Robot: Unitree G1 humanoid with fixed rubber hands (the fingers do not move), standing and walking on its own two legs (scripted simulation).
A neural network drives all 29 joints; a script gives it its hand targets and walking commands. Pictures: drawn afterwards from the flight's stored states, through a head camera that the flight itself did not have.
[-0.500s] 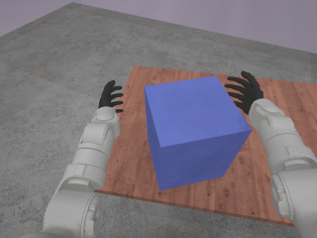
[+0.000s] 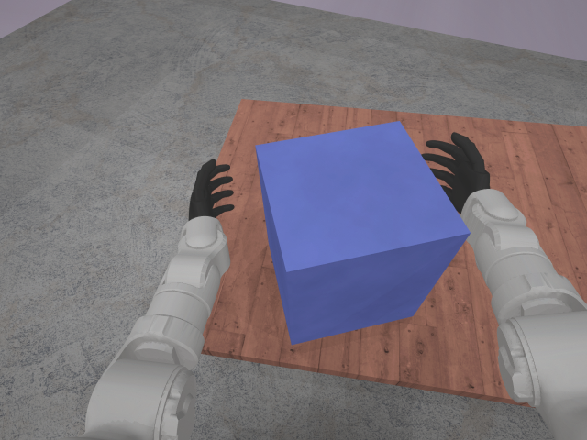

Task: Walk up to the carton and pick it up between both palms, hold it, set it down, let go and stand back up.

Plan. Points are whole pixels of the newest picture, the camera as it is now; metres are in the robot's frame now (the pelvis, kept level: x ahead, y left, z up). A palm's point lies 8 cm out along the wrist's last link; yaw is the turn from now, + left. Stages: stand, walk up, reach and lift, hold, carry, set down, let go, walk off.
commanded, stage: reach and lift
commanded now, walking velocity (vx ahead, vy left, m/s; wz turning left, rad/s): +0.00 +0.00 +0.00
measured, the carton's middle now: (342, 239) +0.42 +0.00 +0.01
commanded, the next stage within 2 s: none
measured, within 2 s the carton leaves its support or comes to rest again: leaves its support in 1.76 s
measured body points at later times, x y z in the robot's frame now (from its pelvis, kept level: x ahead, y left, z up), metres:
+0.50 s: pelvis +0.00 +0.00 +0.00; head +0.06 -0.01 +0.44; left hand +0.40 +0.18 +0.07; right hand +0.48 -0.12 +0.08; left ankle +0.03 +0.15 -0.73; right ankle +0.02 -0.08 -0.73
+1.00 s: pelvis +0.00 +0.00 +0.00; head +0.06 -0.01 +0.44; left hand +0.40 +0.18 +0.07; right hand +0.48 -0.12 +0.08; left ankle +0.03 +0.15 -0.73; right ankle +0.02 -0.08 -0.73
